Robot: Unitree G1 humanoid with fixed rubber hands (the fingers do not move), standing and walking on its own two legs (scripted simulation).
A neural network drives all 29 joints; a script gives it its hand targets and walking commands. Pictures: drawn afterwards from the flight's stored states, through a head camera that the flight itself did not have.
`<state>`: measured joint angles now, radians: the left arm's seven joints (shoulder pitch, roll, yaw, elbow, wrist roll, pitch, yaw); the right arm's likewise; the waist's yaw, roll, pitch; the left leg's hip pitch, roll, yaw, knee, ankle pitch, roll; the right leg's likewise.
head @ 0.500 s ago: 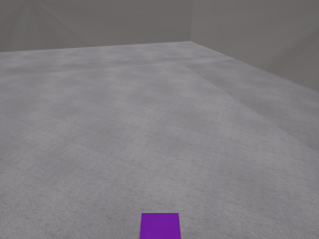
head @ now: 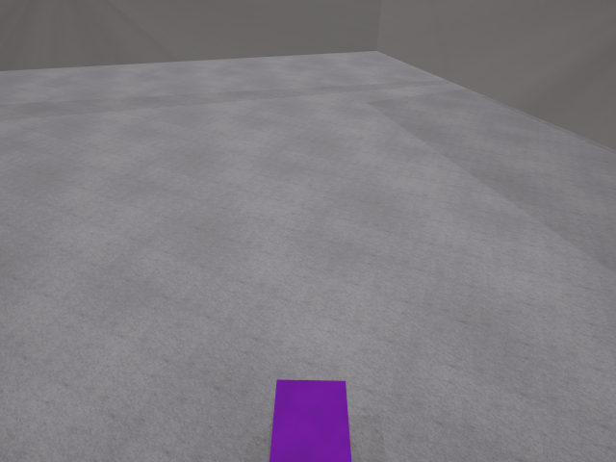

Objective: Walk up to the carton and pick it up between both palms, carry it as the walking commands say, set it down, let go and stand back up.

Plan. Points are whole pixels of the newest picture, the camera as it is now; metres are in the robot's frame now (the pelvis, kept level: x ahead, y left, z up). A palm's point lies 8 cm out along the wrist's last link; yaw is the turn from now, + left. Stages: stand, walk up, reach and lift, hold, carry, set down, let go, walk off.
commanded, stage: stand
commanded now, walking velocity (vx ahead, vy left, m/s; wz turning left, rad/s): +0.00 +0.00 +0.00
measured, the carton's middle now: (310, 441) +0.50 +0.01 -0.66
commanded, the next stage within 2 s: none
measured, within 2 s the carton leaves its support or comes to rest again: neither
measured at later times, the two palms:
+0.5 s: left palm out of the picture +0.04 +0.29 -0.11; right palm out of the picture +0.04 -0.29 -0.12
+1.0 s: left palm out of the picture +0.05 +0.30 -0.11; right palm out of the picture +0.04 -0.29 -0.12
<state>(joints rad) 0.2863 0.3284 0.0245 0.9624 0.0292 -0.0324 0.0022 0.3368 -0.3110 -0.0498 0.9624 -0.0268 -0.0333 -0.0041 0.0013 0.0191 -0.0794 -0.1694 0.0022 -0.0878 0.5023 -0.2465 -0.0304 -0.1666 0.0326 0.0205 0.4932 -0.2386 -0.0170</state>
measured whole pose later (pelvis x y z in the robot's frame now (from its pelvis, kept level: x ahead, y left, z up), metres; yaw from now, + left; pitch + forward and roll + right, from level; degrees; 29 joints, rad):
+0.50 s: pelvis -0.01 +0.00 +0.00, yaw +0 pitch -5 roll +0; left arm 0.22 0.34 0.00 1.07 0.02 -0.03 0.00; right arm 0.25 -0.32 -0.03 1.05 -0.01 -0.02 0.00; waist 0.01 0.02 -0.02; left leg -0.16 0.00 -0.10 0.45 -0.20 -0.03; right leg -0.15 0.03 0.02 0.44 -0.20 -0.02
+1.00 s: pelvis -0.01 +0.00 +0.01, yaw +0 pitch -5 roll +0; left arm 0.16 0.35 -0.01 1.11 0.01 -0.02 0.00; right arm 0.20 -0.33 -0.02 1.09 -0.01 -0.02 0.00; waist 0.01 0.01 0.01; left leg -0.14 0.00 -0.09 0.40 -0.18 -0.03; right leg -0.15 0.02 0.03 0.41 -0.18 -0.01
